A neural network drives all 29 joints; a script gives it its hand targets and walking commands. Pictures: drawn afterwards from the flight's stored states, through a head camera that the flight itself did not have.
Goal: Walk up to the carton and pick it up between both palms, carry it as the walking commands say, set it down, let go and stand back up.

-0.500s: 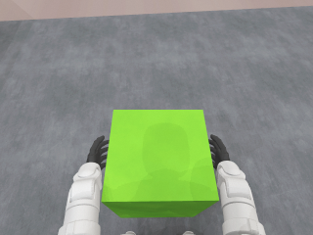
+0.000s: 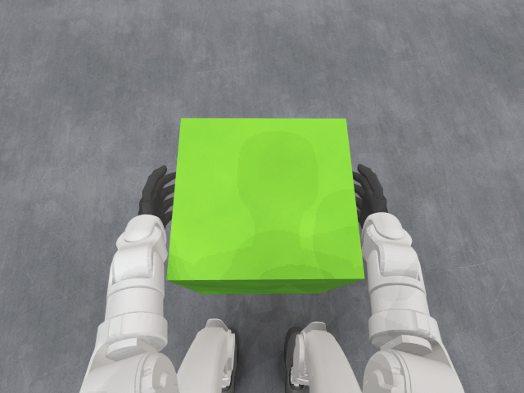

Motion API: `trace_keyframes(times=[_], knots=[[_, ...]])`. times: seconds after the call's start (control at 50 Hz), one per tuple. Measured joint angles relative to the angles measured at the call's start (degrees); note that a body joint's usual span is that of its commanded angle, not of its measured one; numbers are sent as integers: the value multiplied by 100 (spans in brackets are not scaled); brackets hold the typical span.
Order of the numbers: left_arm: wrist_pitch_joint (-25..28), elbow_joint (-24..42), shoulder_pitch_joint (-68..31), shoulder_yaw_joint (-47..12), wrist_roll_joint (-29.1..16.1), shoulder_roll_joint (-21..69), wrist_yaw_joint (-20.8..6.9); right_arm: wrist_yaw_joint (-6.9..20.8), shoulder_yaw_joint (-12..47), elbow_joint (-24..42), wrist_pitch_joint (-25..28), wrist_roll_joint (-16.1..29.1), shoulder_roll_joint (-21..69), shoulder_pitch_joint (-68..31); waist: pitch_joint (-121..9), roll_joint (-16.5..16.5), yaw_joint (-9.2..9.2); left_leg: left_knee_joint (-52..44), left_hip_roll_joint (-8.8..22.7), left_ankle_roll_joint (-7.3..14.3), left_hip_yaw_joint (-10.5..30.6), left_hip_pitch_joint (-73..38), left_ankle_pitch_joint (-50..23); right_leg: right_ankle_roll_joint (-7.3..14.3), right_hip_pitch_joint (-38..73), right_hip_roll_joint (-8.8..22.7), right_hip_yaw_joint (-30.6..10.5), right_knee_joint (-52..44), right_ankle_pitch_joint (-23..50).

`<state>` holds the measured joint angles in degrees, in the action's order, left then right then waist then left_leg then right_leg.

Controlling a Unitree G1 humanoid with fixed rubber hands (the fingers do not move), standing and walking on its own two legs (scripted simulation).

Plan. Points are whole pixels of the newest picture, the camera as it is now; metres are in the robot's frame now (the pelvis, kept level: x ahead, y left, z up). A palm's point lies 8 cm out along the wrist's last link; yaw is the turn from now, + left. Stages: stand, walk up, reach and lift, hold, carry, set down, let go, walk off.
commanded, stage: set down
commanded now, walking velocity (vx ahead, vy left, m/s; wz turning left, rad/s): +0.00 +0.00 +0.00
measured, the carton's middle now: (262, 221) +0.40 +0.02 -0.13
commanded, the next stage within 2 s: none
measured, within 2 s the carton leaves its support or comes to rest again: neither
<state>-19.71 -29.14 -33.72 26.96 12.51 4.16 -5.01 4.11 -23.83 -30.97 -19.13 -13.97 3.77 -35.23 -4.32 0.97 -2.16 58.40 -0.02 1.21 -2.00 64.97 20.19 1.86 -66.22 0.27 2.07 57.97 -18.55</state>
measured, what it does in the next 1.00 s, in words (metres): lowers itself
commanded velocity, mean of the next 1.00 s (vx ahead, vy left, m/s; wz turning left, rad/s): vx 0.00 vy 0.00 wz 0.00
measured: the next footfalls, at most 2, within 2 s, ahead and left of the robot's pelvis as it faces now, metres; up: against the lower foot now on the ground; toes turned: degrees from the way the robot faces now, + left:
none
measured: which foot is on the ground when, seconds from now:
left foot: down 0.00-1.00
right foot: down 0.00-1.00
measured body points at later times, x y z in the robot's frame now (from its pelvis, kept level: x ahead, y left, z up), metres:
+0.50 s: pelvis +0.00 +0.00 -0.07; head +0.23 +0.00 +0.31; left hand +0.42 +0.19 -0.16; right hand +0.44 -0.15 -0.16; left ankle +0.06 +0.11 -0.65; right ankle +0.07 -0.10 -0.65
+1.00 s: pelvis -0.02 +0.00 -0.15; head +0.25 +0.00 +0.20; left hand +0.44 +0.19 -0.25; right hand +0.47 -0.14 -0.25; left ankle +0.06 +0.11 -0.65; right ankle +0.07 -0.10 -0.65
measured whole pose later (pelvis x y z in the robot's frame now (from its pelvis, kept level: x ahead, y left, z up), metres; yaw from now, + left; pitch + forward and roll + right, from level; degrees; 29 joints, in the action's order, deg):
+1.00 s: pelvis -0.02 +0.00 -0.15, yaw +0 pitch +46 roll +1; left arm -20.0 -33.8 -50.8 26.7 6.7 -1.8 -0.8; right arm 0.0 -21.8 -36.9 -19.5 -9.3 -2.8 -53.6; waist -10.5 0.7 -2.4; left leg 92.5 0.2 0.8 -1.4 109.7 28.8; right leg 2.4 -110.9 0.5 2.5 91.5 -26.6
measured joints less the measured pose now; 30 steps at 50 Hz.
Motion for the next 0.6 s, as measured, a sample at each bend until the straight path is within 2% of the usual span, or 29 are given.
trace_keyframes(times=[0.36,0.6], knots=[[-38,115,-435,82,-161,-48,96,-19,31,-25,-23,140,-185,-525,-558,4,6,1258,24,9,-28,1937,391,1,-1948,3,-30,1239,-360],[16,-46,-785,-12,-371,-236,255,-177,160,-208,24,282,-358,-918,-761,-12,-4,2107,35,-13,2,3028,632,20,-3037,7,-5,2076,-594]])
